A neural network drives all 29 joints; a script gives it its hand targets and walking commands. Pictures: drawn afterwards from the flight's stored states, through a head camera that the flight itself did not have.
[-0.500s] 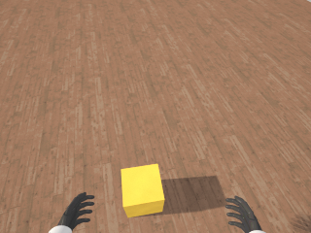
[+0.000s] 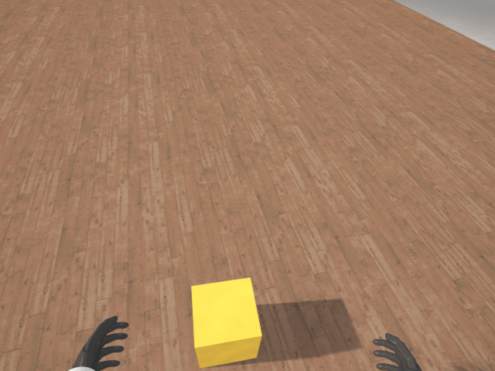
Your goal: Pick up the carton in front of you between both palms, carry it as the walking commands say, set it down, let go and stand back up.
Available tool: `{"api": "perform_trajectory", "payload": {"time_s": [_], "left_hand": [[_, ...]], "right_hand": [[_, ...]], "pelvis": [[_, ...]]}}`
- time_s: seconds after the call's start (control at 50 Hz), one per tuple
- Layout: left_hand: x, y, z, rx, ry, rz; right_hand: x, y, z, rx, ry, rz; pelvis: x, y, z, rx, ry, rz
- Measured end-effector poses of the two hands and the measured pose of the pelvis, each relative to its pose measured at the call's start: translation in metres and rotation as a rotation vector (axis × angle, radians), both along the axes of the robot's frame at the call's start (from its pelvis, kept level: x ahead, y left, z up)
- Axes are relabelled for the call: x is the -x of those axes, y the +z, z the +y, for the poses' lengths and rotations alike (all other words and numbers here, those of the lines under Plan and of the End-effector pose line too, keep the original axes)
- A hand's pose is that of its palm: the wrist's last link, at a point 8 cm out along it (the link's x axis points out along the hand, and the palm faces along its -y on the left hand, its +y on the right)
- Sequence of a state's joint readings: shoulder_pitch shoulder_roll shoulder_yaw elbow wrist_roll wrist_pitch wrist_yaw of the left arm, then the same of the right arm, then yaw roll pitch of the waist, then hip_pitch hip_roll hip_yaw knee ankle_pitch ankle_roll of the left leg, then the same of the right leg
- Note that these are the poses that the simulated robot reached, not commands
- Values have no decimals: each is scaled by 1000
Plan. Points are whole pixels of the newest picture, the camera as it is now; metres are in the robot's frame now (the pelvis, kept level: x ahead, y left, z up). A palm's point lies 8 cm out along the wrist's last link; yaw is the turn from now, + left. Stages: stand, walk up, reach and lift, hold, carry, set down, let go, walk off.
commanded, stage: stand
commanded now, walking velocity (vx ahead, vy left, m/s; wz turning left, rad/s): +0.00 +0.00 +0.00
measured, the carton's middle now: (225, 323) +0.43 +0.07 -0.64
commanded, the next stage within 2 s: none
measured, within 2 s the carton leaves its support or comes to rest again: neither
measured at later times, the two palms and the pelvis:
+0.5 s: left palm out of the picture +0.10 +0.30 -0.10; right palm out of the picture +0.11 -0.26 -0.09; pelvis +0.00 +0.02 +0.00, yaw +0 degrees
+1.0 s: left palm out of the picture +0.06 +0.30 -0.11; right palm out of the picture +0.08 -0.27 -0.09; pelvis -0.02 +0.02 +0.01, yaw +1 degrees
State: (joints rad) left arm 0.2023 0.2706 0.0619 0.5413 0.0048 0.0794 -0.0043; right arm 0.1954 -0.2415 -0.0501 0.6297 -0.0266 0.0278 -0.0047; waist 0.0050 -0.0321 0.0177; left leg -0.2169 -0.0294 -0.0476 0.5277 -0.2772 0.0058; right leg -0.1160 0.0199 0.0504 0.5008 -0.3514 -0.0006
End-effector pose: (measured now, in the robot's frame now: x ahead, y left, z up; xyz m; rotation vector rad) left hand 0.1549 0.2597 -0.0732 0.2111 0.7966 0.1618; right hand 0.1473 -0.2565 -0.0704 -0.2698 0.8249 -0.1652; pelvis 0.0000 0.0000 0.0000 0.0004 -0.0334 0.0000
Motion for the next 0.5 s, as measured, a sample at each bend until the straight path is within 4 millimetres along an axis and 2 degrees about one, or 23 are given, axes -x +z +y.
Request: {"api": "perform_trajectory", "payload": {"time_s": [0.08, 0.16, 0.5], "left_hand": [[11, -11, 14, -16, 10, 33], [22, -18, 22, -28, 13, 71], [51, -27, 36, -54, 32, 155]], "right_hand": [[9, 2, -14, 51, -36, 17], [16, 3, -19, 76, -57, 35], [38, -16, -3, 47, -65, 121]], "pelvis": [[-1, 0, 4, 4, -3, 7], [-1, 0, 9, 7, -4, 9], [4, 1, 18, 11, 0, -3]]}}
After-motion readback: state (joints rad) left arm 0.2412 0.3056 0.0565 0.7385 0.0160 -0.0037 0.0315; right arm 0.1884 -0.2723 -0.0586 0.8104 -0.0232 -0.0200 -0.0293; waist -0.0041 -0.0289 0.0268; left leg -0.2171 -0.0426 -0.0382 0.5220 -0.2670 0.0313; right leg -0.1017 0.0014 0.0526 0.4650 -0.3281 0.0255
